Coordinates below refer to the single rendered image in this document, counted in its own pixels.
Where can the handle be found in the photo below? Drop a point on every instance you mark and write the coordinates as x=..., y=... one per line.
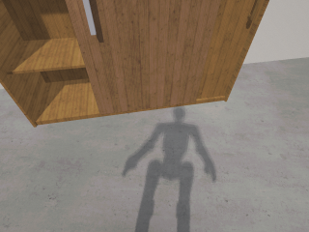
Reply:
x=257, y=10
x=89, y=16

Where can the wardrobe door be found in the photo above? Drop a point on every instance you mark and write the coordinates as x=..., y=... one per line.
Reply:
x=145, y=53
x=230, y=32

